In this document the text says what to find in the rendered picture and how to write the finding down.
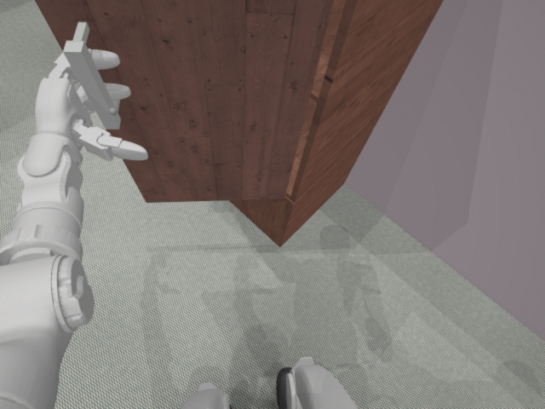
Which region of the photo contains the robot left forearm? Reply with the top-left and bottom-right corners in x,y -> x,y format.
0,133 -> 84,266

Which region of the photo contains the left robot thigh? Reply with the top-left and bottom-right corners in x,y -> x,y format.
181,389 -> 230,409

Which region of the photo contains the robot left upper arm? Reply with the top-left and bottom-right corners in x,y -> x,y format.
0,255 -> 95,409

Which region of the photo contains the robot left hand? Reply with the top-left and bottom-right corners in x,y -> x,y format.
35,49 -> 148,161

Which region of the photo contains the handle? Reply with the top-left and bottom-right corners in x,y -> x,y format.
63,22 -> 121,130

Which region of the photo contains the robot right shin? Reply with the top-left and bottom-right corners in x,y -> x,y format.
286,357 -> 314,409

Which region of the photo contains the cupboard door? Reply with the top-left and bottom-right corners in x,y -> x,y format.
35,0 -> 335,203

